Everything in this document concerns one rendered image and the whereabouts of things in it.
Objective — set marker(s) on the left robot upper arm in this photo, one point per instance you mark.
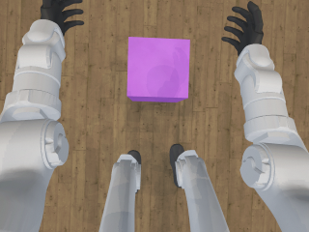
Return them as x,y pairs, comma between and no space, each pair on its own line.
30,150

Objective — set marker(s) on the right robot upper arm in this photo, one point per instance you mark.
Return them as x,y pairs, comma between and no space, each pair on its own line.
280,175

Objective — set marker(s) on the robot right hand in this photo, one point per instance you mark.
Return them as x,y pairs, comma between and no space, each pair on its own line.
252,28

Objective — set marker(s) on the robot right forearm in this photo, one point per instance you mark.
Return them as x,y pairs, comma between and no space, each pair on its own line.
263,100

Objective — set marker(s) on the robot left hand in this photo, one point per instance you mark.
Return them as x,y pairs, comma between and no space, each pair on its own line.
53,10

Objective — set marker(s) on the robot left forearm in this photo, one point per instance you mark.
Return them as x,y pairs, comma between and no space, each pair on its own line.
37,75

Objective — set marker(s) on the robot right shin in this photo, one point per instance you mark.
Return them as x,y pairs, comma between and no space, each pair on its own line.
190,153

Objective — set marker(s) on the robot left foot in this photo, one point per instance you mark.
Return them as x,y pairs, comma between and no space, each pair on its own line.
137,156

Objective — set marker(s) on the carton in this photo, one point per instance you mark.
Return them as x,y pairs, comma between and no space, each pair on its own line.
157,69

